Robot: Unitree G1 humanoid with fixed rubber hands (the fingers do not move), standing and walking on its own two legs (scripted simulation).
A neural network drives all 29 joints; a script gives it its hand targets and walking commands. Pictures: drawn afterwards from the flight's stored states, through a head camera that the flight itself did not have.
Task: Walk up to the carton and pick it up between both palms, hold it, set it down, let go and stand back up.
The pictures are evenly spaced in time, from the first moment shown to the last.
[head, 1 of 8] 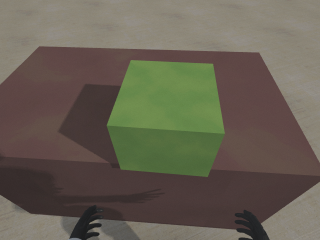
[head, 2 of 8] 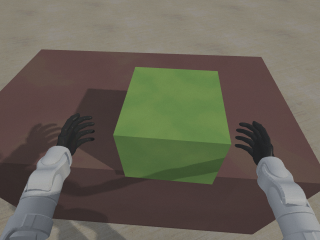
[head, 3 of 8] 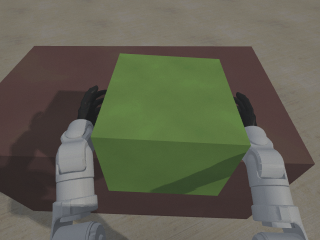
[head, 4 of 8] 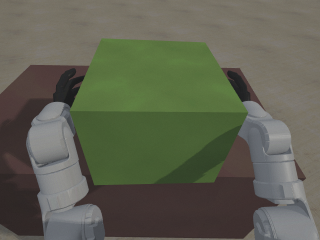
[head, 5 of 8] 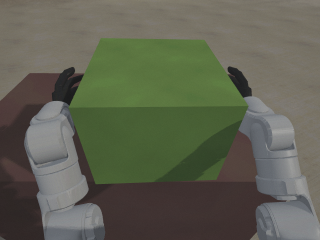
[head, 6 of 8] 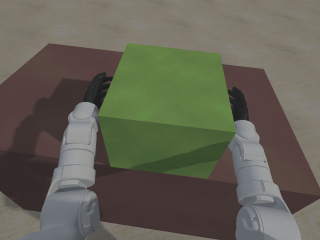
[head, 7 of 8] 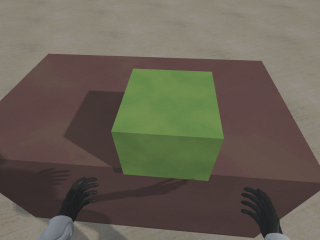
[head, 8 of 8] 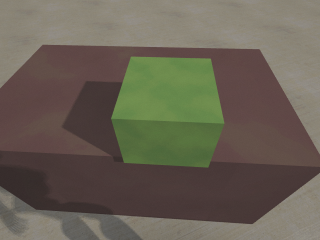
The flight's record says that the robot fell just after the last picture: no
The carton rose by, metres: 0.22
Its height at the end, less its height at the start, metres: +0.00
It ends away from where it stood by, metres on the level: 0.01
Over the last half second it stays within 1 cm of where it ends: yes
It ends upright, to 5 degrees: yes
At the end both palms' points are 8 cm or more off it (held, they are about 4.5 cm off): yes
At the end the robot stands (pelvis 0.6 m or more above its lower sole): yes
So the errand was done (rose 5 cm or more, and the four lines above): yes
